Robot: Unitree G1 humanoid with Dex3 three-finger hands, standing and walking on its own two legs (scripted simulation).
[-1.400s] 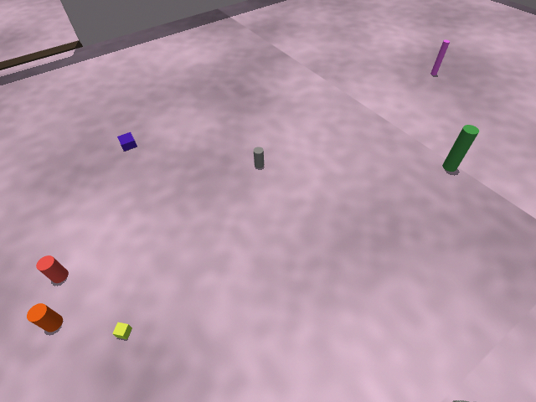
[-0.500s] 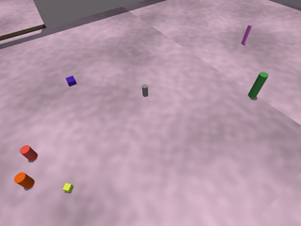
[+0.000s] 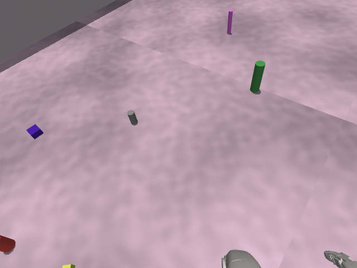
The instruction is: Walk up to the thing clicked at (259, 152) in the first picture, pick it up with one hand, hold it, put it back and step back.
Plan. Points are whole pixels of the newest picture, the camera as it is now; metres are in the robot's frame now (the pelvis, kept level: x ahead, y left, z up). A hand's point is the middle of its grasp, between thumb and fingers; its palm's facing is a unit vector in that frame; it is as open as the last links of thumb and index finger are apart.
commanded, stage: walk up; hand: left
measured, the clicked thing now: (132, 117) +1.21 +0.37 -0.72
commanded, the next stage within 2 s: none
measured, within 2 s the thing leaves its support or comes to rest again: neither
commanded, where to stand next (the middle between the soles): +0.89 +0.69 m, yaw -75 degrees
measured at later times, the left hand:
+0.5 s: hand (57, 194) +0.38 +0.42 -0.17, palm faces -0.34 -0.75 -0.57, open 7.4 cm
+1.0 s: hand (72, 118) +0.68 +0.42 -0.13, palm faces -0.46 -0.64 -0.61, open 7.3 cm
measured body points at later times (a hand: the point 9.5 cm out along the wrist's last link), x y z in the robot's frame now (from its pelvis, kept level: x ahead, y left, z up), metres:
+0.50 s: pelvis +0.23 +0.13 -0.05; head +0.24 +0.11 +0.40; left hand +0.40 +0.46 -0.13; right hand +0.24 -0.25 -0.13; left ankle +0.37 +0.23 -0.74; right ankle +0.10 -0.12 -0.72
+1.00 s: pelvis +0.43 +0.22 -0.04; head +0.43 +0.16 +0.41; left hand +0.70 +0.46 -0.09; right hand +0.31 -0.10 -0.17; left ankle +0.52 +0.32 -0.67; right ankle +0.40 +0.06 -0.74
